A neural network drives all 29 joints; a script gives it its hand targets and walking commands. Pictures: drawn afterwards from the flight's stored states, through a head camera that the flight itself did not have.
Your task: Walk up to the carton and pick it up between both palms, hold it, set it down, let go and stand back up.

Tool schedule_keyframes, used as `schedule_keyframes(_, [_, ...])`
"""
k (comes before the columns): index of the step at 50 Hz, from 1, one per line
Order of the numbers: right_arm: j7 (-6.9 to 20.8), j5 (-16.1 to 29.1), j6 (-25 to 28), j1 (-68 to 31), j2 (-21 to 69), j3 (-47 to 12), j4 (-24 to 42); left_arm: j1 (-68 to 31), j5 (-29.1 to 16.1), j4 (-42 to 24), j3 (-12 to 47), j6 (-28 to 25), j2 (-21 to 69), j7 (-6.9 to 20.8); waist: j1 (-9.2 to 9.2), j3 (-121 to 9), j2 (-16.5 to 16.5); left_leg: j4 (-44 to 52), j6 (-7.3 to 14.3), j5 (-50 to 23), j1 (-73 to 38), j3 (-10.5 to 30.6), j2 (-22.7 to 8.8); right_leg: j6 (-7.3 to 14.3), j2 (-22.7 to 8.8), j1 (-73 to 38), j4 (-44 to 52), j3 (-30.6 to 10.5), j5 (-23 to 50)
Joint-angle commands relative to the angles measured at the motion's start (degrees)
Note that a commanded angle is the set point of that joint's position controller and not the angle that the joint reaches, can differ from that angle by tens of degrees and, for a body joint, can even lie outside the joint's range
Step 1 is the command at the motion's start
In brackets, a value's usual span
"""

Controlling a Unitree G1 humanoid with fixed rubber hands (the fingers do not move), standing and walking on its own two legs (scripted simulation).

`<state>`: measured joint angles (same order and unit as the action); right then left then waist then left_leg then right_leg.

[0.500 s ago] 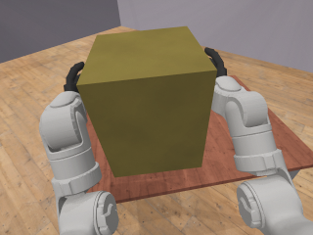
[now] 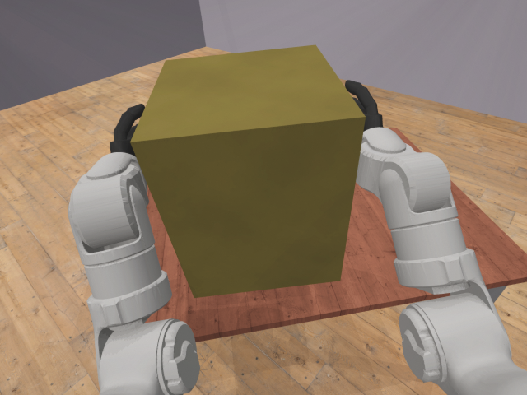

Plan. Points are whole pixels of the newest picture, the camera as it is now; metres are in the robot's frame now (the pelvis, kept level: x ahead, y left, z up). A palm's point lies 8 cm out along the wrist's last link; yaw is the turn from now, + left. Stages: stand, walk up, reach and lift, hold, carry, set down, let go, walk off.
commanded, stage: hold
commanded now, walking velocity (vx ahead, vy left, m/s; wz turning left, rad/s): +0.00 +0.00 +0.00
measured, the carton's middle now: (254, 172) +0.37 +0.02 +0.22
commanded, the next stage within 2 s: none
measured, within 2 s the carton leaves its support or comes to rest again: neither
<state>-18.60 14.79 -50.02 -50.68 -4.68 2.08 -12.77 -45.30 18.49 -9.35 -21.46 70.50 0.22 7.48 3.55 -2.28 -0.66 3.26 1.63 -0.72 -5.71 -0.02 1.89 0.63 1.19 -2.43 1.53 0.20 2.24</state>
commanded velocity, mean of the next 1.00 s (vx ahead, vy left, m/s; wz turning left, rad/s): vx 0.00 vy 0.00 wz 0.00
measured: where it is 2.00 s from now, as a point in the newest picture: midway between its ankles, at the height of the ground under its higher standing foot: outside the picture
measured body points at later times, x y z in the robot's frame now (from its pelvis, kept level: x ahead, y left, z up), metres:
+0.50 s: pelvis +0.00 +0.00 +0.00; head -0.03 +0.00 +0.45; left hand +0.36 +0.17 +0.26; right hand +0.38 -0.13 +0.26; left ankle -0.01 +0.10 -0.76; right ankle +0.02 -0.11 -0.76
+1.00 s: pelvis +0.00 +0.00 +0.00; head -0.04 +0.00 +0.45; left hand +0.36 +0.17 +0.27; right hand +0.38 -0.13 +0.27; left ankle -0.01 +0.10 -0.76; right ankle +0.02 -0.11 -0.76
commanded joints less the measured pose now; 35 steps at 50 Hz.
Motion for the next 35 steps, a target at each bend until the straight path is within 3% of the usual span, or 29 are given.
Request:
schedule_keyframes(1, [5.34,8.25,3.64,-41.93,23.09,-14.49,14.5,-41.65,-12.71,-8.02,23.05,-3.57,19.42,8.07,-0.03,-26.24,-1.33,-3.55,-2.71,-14.98,0.01,0.36,-1.91,-3.66,-0.56,-15.49,-4.96,-2.64,8.69])
schedule_keyframes(26, [4.72,9.0,2.72,-42.44,23.4,-14.47,14.49,-41.31,-12.91,-7.05,22.76,-3.13,19.34,8.32,-0.23,-26.85,-0.8,-3.85,-2.57,-14.75,0.89,0.64,-1.92,-3.9,-0.62,-15.71,-5.73,-2.73,9.52])
schedule_keyframes(35, [4.65,9.37,2.33,-42.54,23.98,-14.38,14.61,-42.14,-13.33,-8.38,23.56,-2.69,19.66,8.14,-0.16,-27.01,-2.02,-4.68,-3.2,-16.11,0.24,0.59,-1.98,-3.77,-0.5,-14.68,-5.72,-2.67,9.88])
